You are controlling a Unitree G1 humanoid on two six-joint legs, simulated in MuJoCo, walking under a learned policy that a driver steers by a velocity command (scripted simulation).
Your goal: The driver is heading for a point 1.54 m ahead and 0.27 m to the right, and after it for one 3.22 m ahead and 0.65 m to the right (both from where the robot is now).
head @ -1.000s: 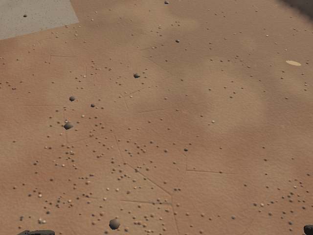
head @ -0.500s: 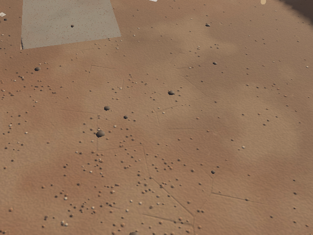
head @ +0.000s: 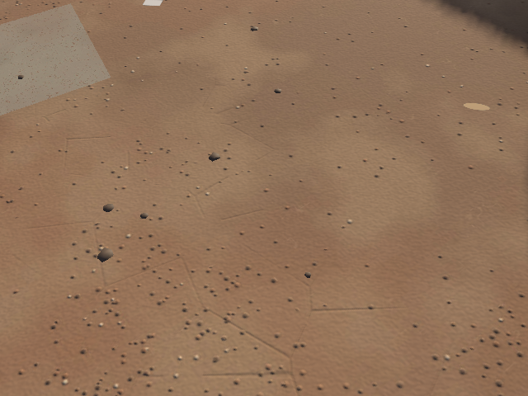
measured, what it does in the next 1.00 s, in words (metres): walks ahead, turning right: right foot, then left foot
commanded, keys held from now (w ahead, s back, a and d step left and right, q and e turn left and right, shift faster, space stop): w+e+shift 0.36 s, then w+shift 0.08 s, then shift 0.30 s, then q+shift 0.26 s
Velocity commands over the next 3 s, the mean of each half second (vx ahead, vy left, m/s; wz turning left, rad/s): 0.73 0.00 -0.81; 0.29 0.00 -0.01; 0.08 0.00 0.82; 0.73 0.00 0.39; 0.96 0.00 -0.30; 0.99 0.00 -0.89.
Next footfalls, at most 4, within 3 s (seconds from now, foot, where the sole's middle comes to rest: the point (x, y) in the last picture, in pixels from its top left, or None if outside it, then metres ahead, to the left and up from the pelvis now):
0.06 right None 0.03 -0.11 -0.77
0.48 left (313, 377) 0.52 -0.04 -0.77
0.84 right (444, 353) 0.57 -0.37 -0.77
1.28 left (340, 342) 0.61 -0.12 -0.77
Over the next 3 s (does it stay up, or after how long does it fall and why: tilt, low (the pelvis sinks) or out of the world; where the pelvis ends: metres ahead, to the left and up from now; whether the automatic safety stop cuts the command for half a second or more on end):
stays up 1.61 -0.13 0.01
